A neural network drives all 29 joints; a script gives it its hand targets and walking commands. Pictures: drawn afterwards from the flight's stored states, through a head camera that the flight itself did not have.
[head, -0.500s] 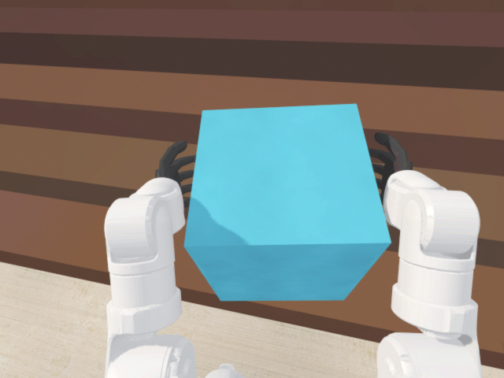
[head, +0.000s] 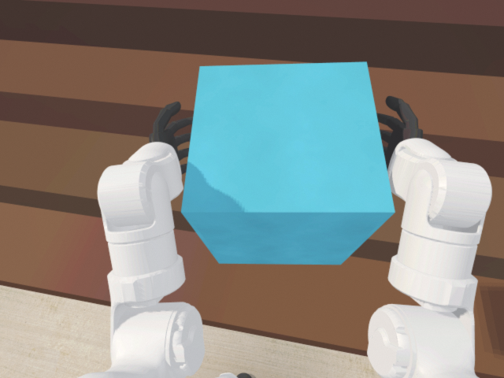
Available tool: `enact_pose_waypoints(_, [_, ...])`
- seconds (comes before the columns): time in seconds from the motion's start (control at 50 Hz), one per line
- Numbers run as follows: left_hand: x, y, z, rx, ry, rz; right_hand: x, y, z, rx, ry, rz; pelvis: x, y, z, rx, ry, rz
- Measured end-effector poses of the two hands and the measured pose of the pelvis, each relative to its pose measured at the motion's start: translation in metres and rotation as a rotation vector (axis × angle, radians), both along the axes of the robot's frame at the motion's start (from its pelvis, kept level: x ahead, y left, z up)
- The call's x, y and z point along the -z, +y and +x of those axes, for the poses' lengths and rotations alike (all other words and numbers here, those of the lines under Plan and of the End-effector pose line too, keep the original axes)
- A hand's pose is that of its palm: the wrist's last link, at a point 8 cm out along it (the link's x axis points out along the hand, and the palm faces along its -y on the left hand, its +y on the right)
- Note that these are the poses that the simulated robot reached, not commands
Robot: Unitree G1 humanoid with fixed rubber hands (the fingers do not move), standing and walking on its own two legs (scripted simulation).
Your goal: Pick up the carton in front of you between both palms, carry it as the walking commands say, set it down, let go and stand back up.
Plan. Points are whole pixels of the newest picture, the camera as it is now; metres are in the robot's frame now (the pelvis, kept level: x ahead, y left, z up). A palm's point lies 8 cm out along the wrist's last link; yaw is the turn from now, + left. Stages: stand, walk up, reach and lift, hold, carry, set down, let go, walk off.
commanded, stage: carry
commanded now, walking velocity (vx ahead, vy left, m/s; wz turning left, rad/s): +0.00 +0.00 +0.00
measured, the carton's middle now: (280, 179) +0.41 +0.00 +0.07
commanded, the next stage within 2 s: none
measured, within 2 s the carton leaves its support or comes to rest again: neither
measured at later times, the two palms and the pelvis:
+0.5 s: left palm (209, 137) +0.44 +0.10 +0.12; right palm (425, 134) +0.45 -0.20 +0.12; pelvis +0.08 -0.05 +0.00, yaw +1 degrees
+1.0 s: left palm (196, 150) +0.42 +0.11 +0.13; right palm (420, 138) +0.43 -0.18 +0.13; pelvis +0.07 -0.05 +0.00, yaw +2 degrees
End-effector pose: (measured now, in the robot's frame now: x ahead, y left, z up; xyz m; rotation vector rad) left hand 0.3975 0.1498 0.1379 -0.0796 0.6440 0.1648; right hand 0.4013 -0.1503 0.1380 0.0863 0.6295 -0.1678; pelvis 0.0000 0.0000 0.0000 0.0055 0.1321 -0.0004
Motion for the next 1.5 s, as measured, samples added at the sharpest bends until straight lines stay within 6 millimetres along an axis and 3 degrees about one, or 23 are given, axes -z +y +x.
enact_pose_waypoints(0.26, [0.009,-0.022,0.033,0.046,0.087,0.046,0.006,-0.021,0.031,-0.025,0.089,-0.053,-0.012,-0.017,0.061,0.007,-0.034,-0.009])
enact_pose_waypoints(0.36, [0.008,-0.037,0.048,0.079,0.090,0.054,0.006,-0.037,0.037,-0.020,0.095,-0.079,-0.013,-0.026,0.071,-0.007,-0.045,-0.005])
enact_pose_waypoints(0.56, [0.018,-0.054,0.041,0.039,0.123,0.103,0.024,-0.053,0.049,-0.084,0.120,-0.055,0.002,-0.053,0.088,-0.031,-0.094,-0.012])
enact_pose_waypoints(0.82, [0.009,-0.049,0.030,0.033,0.111,0.089,0.006,-0.048,0.045,-0.104,0.109,-0.085,0.001,-0.055,0.082,-0.034,-0.111,-0.007])
enact_pose_waypoints(1.08, [0.009,-0.031,0.013,0.031,0.120,0.086,0.008,-0.031,0.026,-0.111,0.118,-0.094,0.002,-0.043,0.066,-0.034,-0.122,-0.004])
enact_pose_waypoints(1.5, [0.009,-0.022,-0.005,0.042,0.118,0.083,0.008,-0.021,0.003,-0.097,0.117,-0.092,0.003,-0.030,0.046,-0.032,-0.120,-0.004])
